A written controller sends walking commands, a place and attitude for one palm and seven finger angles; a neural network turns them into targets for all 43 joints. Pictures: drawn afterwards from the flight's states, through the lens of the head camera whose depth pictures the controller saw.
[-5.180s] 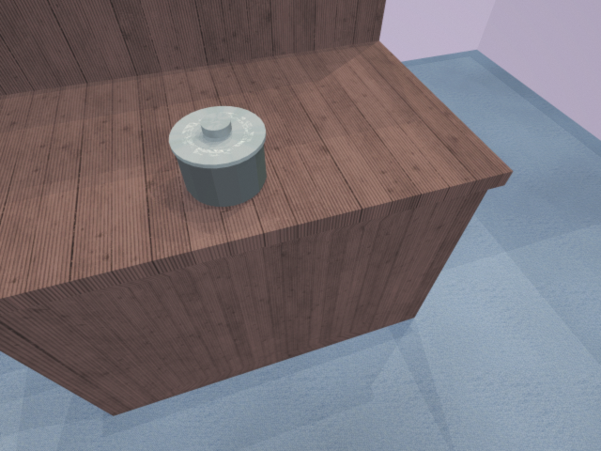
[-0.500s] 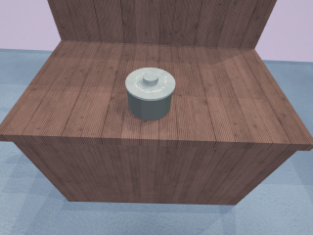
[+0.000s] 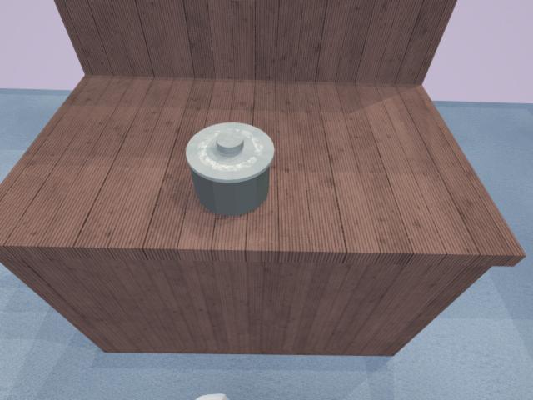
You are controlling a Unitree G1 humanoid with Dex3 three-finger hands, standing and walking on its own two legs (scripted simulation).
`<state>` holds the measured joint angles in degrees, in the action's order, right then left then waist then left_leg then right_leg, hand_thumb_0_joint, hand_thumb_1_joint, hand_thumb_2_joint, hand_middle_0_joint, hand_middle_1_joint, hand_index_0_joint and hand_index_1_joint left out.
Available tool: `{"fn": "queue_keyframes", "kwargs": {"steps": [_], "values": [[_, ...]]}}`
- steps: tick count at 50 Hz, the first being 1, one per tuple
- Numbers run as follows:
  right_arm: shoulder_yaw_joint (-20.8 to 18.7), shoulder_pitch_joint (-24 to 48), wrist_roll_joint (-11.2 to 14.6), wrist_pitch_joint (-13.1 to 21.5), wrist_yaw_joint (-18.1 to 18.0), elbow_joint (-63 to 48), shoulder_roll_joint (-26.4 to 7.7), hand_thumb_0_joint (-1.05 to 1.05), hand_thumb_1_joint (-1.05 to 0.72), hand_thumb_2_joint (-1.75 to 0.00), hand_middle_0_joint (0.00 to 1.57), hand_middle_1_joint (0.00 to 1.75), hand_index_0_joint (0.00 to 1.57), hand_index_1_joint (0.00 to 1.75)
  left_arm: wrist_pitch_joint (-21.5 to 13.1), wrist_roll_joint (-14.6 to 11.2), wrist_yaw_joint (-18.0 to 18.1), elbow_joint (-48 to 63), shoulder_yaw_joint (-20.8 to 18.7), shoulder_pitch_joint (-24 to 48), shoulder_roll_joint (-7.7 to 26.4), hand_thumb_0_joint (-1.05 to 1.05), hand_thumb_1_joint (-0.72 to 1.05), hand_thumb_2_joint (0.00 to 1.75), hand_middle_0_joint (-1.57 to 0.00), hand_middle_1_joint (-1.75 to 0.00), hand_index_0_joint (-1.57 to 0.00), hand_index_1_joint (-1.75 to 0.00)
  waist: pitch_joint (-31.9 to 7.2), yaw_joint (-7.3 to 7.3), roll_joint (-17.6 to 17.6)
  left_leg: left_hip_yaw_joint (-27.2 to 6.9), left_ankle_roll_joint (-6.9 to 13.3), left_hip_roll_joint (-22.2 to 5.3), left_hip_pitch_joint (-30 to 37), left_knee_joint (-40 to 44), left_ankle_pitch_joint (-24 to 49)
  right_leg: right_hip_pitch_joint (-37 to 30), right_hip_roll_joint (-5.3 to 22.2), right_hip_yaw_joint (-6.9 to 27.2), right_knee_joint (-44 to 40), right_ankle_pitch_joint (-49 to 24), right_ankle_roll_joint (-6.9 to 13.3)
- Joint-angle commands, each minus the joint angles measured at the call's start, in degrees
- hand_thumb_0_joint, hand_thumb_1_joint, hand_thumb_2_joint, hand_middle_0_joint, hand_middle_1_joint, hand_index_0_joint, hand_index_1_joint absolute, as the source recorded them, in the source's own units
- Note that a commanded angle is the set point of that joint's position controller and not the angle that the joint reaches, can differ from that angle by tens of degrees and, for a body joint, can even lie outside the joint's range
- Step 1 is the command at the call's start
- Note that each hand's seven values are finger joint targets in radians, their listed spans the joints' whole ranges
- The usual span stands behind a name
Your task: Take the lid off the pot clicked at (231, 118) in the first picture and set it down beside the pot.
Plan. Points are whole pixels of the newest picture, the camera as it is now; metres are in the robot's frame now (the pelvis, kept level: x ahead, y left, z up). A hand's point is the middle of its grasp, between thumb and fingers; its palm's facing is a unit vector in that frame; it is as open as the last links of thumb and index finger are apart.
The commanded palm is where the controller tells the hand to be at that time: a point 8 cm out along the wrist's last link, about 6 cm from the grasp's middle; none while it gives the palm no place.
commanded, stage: shuffle to correct the standing spot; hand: left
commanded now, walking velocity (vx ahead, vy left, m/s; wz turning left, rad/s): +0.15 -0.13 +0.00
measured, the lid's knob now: (229, 142) +0.54 +0.10 +0.09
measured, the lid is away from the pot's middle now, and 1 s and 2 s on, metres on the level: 0.00 0.00 0.00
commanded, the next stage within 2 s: come to a stop and stand still in 0.30 s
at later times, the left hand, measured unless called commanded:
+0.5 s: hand out of the picture +0.15 +0.16 -0.19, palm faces +0.05 -0.97 -0.26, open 7.3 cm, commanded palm none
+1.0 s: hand out of the picture +0.16 +0.17 -0.18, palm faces +0.06 -0.97 -0.23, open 7.4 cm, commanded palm none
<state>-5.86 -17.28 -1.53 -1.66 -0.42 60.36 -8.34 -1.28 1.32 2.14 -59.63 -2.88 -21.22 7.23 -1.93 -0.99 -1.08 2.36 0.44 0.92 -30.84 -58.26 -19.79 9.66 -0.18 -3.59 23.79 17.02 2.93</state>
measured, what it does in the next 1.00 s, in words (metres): steps on the spot: left foot, then right foot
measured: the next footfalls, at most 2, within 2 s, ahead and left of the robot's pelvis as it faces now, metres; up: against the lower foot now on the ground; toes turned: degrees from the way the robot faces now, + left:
left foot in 0.18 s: +0.13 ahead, +0.07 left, +0.00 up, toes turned +5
right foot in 0.44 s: +0.12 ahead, -0.16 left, +0.00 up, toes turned +0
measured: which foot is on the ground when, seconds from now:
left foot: up 0.00-0.16, down 0.18-1.00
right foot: down 0.00-0.18, up 0.20-0.42, down 0.44-1.00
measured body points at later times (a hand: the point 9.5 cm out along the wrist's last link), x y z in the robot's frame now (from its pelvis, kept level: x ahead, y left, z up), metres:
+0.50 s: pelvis +0.10 -0.04 -0.02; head +0.15 -0.04 +0.43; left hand +0.15 +0.21 -0.17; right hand +0.12 -0.27 -0.18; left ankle +0.05 +0.10 -0.74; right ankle +0.12 -0.17 -0.74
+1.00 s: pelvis +0.10 -0.02 -0.01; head +0.13 +0.00 +0.44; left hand +0.16 +0.23 -0.17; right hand +0.16 -0.25 -0.15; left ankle +0.09 +0.07 -0.74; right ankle +0.10 -0.16 -0.73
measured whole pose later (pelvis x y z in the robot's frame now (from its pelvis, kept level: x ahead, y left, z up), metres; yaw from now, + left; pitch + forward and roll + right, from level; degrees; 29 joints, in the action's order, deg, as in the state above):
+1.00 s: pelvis +0.10 -0.02 -0.01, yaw +2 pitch +0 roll +1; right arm -2.6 -11.5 -0.9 -0.8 -1.8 57.5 -7.8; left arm 2.2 1.0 2.9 -56.2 -2.0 -10.2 11.8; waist 4.3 0.2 -3.2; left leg 5.1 3.2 1.8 -12.7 -29.6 -16.6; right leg 16.0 4.5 -0.8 36.2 21.2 -1.5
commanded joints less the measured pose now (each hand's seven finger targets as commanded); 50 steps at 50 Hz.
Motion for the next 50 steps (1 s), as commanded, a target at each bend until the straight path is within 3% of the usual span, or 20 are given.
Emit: {"fn": "queue_keyframes", "kwargs": {"steps": [1, 3, 6, 7, 8, 9, 12, 20, 21, 22, 24, 28, 31, 33, 36, 40, 42, 45, 47, 50], "values": [[0.5, 3.2, 0.6, 3.3, 0.4, -4.7, -0.9, 0.00, -0.90, -0.90, 0.20, 0.30, 0.20, 0.30, -2.3, 0.7, 0.4, 0.9, -0.9, -5.9, 5.7, 0.00, 0.90, 0.90, -0.20, -0.30, -0.20, -0.30, 6.3, 2.41, -4.6, 1.5, 0.2, -1.6, -6.6, 6.0, -3.5, -8.8, 13.9, 11.7, -6.1, -17.0, 10.1], [1.2, 5.5, 0.7, 3.7, 0.1, -5.3, -0.3, 0.00, -0.90, -0.90, 0.20, 0.30, 0.20, 0.30, -1.9, 0.9, 0.3, 0.1, -0.8, -7.3, 6.5, 0.00, 0.90, 0.90, -0.20, -0.30, -0.20, -0.30, 6.1, 3.24, -7.7, 3.1, 0.5, -1.1, -2.1, 13.2, -4.9, -8.7, 13.6, 11.0, -4.0, -23.8, 9.6], [1.9, 0.5, 0.6, 4.4, -0.2, -2.6, -0.3, 0.00, -0.90, -0.90, 0.20, 0.30, 0.20, 0.30, -1.4, 0.0, -0.1, 0.0, -0.5, -4.5, 7.3, 0.00, 0.90, 0.90, -0.20, -0.30, -0.20, -0.30, 3.5, 0.37, -7.5, 5.1, 1.1, 0.3, 17.3, 31.8, 6.2, -2.1, 8.7, 5.7, 3.4, -23.8, 4.1], [1.3, -3.3, 0.5, 4.7, -0.6, -1.3, -3.0, 0.00, -0.90, -0.90, 0.20, 0.30, 0.20, 0.30, -1.3, -0.2, -0.4, 0.8, -0.4, -3.7, 6.4, 0.00, 0.90, 0.90, -0.20, -0.30, -0.20, -0.30, 2.6, -1.77, -2.6, -0.6, 3.1, -3.5, 28.3, 34.9, 10.5, 5.5, 7.0, 4.1, 11.7, -23.3, 2.1], [-0.1, -8.3, -0.2, 4.7, -1.0, 0.1, -8.9, 0.00, -0.90, -0.90, 0.20, 0.30, 0.20, 0.30, -1.1, -0.1, -0.9, 2.5, -0.3, -3.1, 4.6, 0.00, 0.90, 0.90, -0.20, -0.30, -0.20, -0.30, 1.1, -3.50, 11.9, -19.5, 9.5, -17.5, 37.5, 36.7, 20.1, 18.8, 2.2, -0.3, 24.8, -7.7, -1.2], [-0.8, -12.9, -0.4, 3.9, -1.3, 0.3, -12.0, 0.00, -0.90, -0.90, 0.20, 0.30, 0.20, 0.30, -1.3, 0.0, -1.1, 4.7, -0.1, 0.7, 5.5, 0.00, 0.90, 0.90, -0.20, -0.30, -0.20, -0.30, 1.1, -5.43, 15.3, -29.8, 16.1, -26.3, 36.9, 40.9, 31.9, 25.2, 0.3, 0.9, 36.8, 15.3, -1.3], [0.5, -5.2, -0.2, 4.1, -1.8, -0.1, -7.1, 0.00, -0.90, -0.90, 0.20, 0.30, 0.20, 0.30, -0.1, -0.1, -0.9, 4.7, -1.0, 5.9, 7.3, 0.00, 0.90, 0.90, -0.20, -0.30, -0.20, -0.30, 3.7, -1.05, 10.5, -19.4, 12.2, -21.4, 27.2, 39.6, 30.2, 26.4, 4.1, 8.7, 41.5, 9.6, -1.9], [0.0, 2.6, -0.4, 2.7, -1.5, -3.0, -9.4, 0.00, -0.90, -0.90, 0.20, 0.30, 0.20, 0.30, 1.1, 0.0, -2.0, 3.0, -1.0, -0.8, 6.5, 0.00, 0.90, 0.90, -0.20, -0.30, -0.20, -0.30, 2.4, 3.44, 5.4, -6.0, 3.4, -12.2, 12.1, 30.6, 13.6, 0.8, 1.9, -0.6, 5.4, -5.7, -3.5], [0.3, 1.0, -0.1, 2.5, -1.2, -2.9, -7.4, 0.00, -0.90, -0.90, 0.20, 0.30, 0.20, 0.30, 0.6, -0.1, -1.4, 2.2, -1.2, -2.4, 8.7, 0.00, 0.90, 0.90, -0.20, -0.30, -0.20, -0.30, 1.8, 3.66, -2.7, -3.5, 1.5, -8.1, 8.8, 23.9, 10.2, -4.5, 4.5, 3.6, 0.8, -11.0, -2.2], [1.0, -0.1, 0.5, 2.0, -1.1, -3.5, -4.3, 0.00, -0.90, -0.90, 0.20, 0.30, 0.20, 0.30, 0.3, 0.2, -0.8, 2.3, -1.3, -2.0, 11.4, 0.00, 0.90, 0.90, -0.20, -0.30, -0.20, -0.30, 2.0, 2.33, -12.8, 1.5, -1.0, -2.2, 4.7, 17.3, -1.3, -5.1, 13.4, 14.4, -2.0, -19.9, 1.5], [1.8, 0.2, 0.8, 1.1, -1.3, -3.1, -2.5, 0.00, -0.90, -0.90, 0.20, 0.30, 0.20, 0.30, -0.3, 0.3, -0.2, 2.9, -0.9, 1.1, 12.5, 0.00, 0.90, 0.90, -0.20, -0.30, -0.20, -0.30, 0.8, 1.26, -12.3, -0.9, -1.8, -2.3, 8.7, 12.5, -12.5, -0.8, 16.9, 18.9, -4.1, -25.1, 6.2], [2.3, -1.8, 1.9, 1.3, -1.5, -0.2, -2.5, 0.00, -0.90, -0.90, 0.20, 0.30, 0.20, 0.30, -0.4, -0.1, 1.2, 3.5, -0.5, 6.8, 12.3, 0.00, 0.90, 0.90, -0.20, -0.30, -0.20, -0.30, -0.8, -0.77, -5.3, -0.9, -2.4, -3.5, 14.3, 26.0, -0.3, -3.4, 16.1, 12.2, 6.2, -53.2, 5.8], [2.0, -0.3, 1.4, 1.5, -1.6, -0.9, -5.5, 0.00, -0.90, -0.90, 0.20, 0.30, 0.20, 0.30, 0.5, -0.5, 1.2, 4.7, -0.5, 8.4, 11.3, 0.00, 0.90, 0.90, -0.20, -0.30, -0.20, -0.30, -1.9, 0.29, 3.9, -1.9, -0.6, -7.4, 24.4, 29.1, 36.3, 1.6, 10.3, 6.7, 9.1, -42.1, -0.1], [1.6, 0.5, 1.2, 1.2, -2.0, -2.2, -6.5, 0.00, -0.90, -0.90, 0.20, 0.30, 0.20, 0.30, 0.7, -0.6, 1.2, 4.8, -1.0, 7.4, 11.6, 0.00, 0.90, 0.90, -0.20, -0.30, -0.20, -0.30, -1.2, 1.09, 8.3, -2.9, 0.3, -8.7, 24.7, 26.7, 47.0, 2.0, 9.3, 5.8, 10.2, -37.6, -1.3], [1.1, 0.6, 1.3, 0.6, -1.8, -3.8, -6.7, 0.00, -0.90, -0.90, 0.20, 0.30, 0.20, 0.30, 1.1, -0.2, 1.3, 4.8, -1.2, 6.5, 12.3, 0.00, 0.90, 0.90, -0.20, -0.30, -0.20, -0.30, -3.5, 1.51, -0.8, -1.8, -0.4, -6.4, 23.0, 21.9, 34.1, -0.2, 12.2, 7.6, 6.7, -41.0, 1.1], [1.8, 1.4, 1.5, 0.0, -1.1, -5.0, -3.3, 0.00, -0.90, -0.90, 0.20, 0.30, 0.20, 0.30, 1.4, 0.7, 1.3, 6.1, -1.3, 8.0, 13.6, 0.00, 0.90, 0.90, -0.20, -0.30, -0.20, -0.30, -0.9, 0.93, -10.9, -0.3, -2.7, -1.9, 13.7, 21.2, -3.9, -2.3, 17.9, 12.3, 3.6, -46.4, 5.9], [2.0, -0.6, 1.6, 0.4, -0.9, -4.3, -3.6, 0.00, -0.90, -0.90, 0.20, 0.30, 0.20, 0.30, 1.5, 0.3, 1.3, 6.9, -1.1, 9.4, 13.2, 0.00, 0.90, 0.90, -0.20, -0.30, -0.20, -0.30, -1.6, -0.52, -8.8, 0.0, -2.2, -3.0, 19.3, 30.1, 5.5, 1.1, 15.6, 10.7, 5.1, -39.4, 3.7], [2.5, 1.1, 0.8, 2.0, -0.8, -4.5, -5.9, 0.00, -0.90, -0.90, 0.20, 0.30, 0.20, 0.30, 2.2, -0.2, 1.2, 7.6, -0.2, 9.3, 8.2, 0.00, 0.90, 0.90, -0.20, -0.30, -0.20, -0.30, 0.9, 0.75, 13.7, -9.2, 4.2, -12.8, 19.5, 39.1, 33.8, 4.2, 4.6, 2.2, 10.6, -5.4, -4.6], [2.9, 5.3, 0.7, 2.1, -1.0, -5.4, -5.7, 0.00, -0.90, -0.90, 0.20, 0.30, 0.20, 0.30, 3.0, -0.3, 1.4, 5.7, -0.1, 6.3, 7.8, 0.00, 0.90, 0.90, -0.20, -0.30, -0.20, -0.30, 2.5, 2.80, 12.1, -9.2, 7.5, -13.8, 14.1, 41.3, 29.9, 1.3, 4.0, 2.7, 16.9, 8.3, -4.6], [2.9, 5.6, 0.8, 2.2, -1.0, -5.1, -6.2, 0.00, -0.90, -0.90, 0.20, 0.30, 0.20, 0.30, 2.4, 0.1, 1.2, 4.0, 0.4, 3.0, 7.1, 0.00, 0.90, 0.90, -0.20, -0.30, -0.20, -0.30, 3.4, 3.87, 4.8, -8.2, 5.9, -11.3, 16.9, 37.6, 24.5, 2.0, 5.2, 3.4, 5.9, -1.1, -4.0]]}}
